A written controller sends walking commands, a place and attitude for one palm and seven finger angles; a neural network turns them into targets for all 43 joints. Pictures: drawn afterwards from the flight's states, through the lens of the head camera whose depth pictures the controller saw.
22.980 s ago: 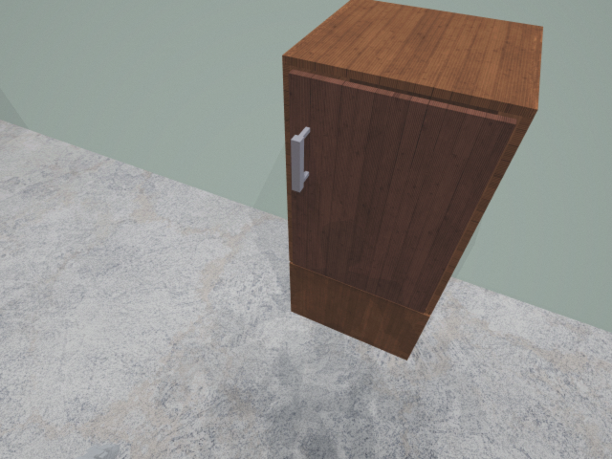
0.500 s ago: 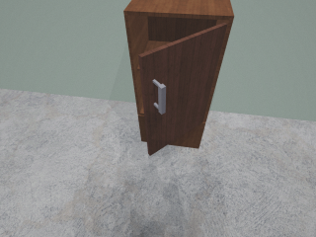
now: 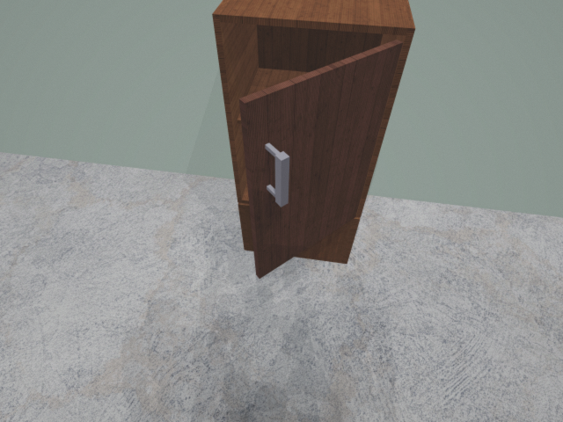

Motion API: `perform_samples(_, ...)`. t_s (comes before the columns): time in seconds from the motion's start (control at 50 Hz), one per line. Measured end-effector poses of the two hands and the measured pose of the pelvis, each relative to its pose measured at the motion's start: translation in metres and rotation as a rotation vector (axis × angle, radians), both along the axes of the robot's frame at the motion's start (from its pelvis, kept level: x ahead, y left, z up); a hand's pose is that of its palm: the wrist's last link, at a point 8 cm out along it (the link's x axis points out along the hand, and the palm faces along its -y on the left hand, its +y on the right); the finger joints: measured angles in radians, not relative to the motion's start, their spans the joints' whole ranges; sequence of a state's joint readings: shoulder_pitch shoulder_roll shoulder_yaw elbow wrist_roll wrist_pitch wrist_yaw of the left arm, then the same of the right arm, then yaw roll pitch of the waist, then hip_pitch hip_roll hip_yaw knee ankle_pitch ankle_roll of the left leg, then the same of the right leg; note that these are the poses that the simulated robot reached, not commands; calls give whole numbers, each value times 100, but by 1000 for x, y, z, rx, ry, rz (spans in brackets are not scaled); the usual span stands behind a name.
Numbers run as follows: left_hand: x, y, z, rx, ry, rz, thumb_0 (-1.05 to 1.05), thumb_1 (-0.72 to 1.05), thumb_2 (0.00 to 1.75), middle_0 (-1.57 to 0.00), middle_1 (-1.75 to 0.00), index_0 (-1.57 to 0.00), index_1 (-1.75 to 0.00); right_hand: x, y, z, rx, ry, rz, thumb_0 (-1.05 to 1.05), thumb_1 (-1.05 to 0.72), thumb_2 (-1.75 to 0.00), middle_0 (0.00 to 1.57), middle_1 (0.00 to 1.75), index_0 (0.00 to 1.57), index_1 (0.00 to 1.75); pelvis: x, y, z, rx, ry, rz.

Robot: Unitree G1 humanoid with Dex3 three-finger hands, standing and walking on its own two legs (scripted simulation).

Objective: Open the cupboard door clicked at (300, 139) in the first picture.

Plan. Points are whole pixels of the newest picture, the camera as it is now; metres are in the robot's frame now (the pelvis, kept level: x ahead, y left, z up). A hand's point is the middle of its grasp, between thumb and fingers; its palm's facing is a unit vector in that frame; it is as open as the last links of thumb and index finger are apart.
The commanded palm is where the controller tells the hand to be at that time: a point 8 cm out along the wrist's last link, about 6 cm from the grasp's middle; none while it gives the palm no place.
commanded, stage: look to check the result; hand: left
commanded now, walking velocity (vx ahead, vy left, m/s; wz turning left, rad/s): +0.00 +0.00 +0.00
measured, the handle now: (276, 175) +0.57 +0.05 -0.01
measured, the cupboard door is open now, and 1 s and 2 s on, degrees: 46 46 46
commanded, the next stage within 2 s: walk to a spot facing it in 0.44 s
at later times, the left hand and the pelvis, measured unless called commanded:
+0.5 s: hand out of the picture +0.00 +0.16 -0.18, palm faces +0.04 -0.98 -0.17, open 7.4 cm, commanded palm none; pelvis +0.02 +0.00 +0.00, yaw +0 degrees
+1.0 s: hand out of the picture +0.06 +0.18 -0.18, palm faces -0.12 -0.95 -0.29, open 7.4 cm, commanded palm none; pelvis -0.01 -0.02 -0.02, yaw -12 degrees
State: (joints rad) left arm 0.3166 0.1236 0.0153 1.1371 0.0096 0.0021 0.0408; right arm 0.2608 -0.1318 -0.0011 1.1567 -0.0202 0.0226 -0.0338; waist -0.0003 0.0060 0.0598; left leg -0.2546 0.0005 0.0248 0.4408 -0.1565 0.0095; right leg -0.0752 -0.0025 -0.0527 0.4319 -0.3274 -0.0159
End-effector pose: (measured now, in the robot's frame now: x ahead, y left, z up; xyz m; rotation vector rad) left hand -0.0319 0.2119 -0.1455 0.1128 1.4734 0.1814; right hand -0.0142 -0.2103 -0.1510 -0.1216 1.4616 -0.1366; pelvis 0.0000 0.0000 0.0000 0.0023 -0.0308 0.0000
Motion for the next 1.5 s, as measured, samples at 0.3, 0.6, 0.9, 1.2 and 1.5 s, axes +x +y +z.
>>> perform_samples(0.3, 7, -5, 0, -11, 12, -1, 0, 91, 89, -20, -30, -20, -30, 21, -9, 3, -23, -17, 12, 2, -92, -90, 20, 30, 20, 30, 11, -1, 1, 4, 3, -3)
perform_samples(0.6, 28, -5, -1, -12, -30, -15, 0, 90, 89, -20, -30, -20, -30, 31, -12, 5, -32, -36, 9, 1, -92, -90, 20, 30, 20, 30, 18, -3, 2, 6, 2, -8)
perform_samples(0.9, 60, 22, -5, 46, -24, -124, 1, 90, 89, -20, -30, -20, -30, 20, -33, -5, -75, -100, -130, 1, -91, -90, 20, 30, 20, 30, 3, -6, -12, 21, 34, -151)
perform_samples(1.2, 118, -1, 23, 104, -132, -311, 0, 90, 89, -20, -30, -20, -30, 36, -82, 9, -98, -250, -263, 1, -91, -90, 20, 30, 20, 30, -5, -27, 0, 46, 39, -325)
perform_samples(1.5, 188, 16, -8, 16, -152, -467, 1, 90, 89, -20, -30, -20, -30, 56, -55, 31, -210, -390, -343, 1, -90, -90, 20, 30, 20, 30, 19, 11, -13, 0, 62, -492)
